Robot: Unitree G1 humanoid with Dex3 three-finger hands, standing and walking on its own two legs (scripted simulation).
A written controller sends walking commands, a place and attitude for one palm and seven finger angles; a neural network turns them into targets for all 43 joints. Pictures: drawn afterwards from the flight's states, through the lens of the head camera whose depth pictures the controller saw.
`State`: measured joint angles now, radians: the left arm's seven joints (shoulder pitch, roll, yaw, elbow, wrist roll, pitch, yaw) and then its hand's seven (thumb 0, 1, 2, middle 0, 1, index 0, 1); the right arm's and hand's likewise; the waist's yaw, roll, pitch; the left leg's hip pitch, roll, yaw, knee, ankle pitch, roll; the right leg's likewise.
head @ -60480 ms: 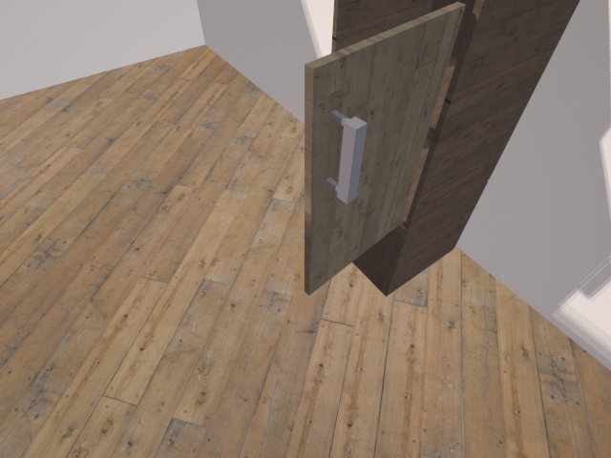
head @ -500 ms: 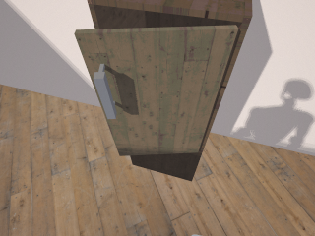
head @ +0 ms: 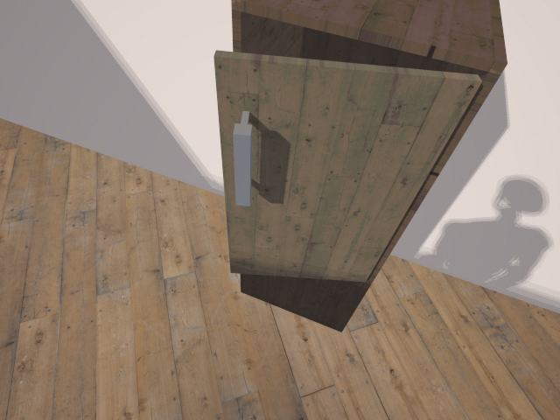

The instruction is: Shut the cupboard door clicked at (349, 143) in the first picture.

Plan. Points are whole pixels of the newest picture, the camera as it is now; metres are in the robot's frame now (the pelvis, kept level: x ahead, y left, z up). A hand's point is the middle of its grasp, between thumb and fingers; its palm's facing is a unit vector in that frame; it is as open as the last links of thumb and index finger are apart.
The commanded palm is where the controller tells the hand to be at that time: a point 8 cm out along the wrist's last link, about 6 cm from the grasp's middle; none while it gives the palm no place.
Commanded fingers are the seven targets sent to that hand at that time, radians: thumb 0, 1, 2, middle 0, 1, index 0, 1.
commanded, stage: come to a stop and stand still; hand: left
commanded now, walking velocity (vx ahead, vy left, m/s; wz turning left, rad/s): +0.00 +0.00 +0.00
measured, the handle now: (244, 160) +0.48 +0.11 +0.09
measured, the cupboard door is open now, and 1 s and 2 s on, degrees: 19 19 19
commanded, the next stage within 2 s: look again from close up in 0.64 s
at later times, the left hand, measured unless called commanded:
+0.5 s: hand out of the picture -0.03 +0.15 -0.17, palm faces +0.00 -0.99 -0.14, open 7.3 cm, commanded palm none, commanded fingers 0.00 0.90 0.90 -0.20 -0.30 -0.20 -0.30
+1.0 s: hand out of the picture +0.00 +0.17 -0.17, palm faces +0.00 -0.97 -0.22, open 7.4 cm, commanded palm none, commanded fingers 0.00 0.90 0.90 -0.20 -0.30 -0.20 -0.30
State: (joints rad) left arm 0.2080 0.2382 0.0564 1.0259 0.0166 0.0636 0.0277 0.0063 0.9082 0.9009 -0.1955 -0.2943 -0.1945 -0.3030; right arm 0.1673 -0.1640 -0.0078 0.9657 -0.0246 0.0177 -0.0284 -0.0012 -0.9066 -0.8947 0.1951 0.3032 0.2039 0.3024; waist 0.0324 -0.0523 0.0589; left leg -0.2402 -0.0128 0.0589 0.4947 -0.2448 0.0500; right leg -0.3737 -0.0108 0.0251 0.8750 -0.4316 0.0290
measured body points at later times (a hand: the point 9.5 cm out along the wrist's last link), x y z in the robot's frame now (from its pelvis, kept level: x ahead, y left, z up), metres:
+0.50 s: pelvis -0.02 -0.01 +0.01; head -0.02 +0.00 +0.46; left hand -0.03 +0.20 -0.16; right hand -0.08 -0.23 -0.15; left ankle +0.01 +0.09 -0.74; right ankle -0.04 -0.12 -0.74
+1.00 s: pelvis +0.00 +0.00 +0.00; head +0.01 -0.01 +0.44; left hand +0.00 +0.22 -0.16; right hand +0.01 -0.22 -0.17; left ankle +0.01 +0.09 -0.74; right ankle -0.04 -0.12 -0.74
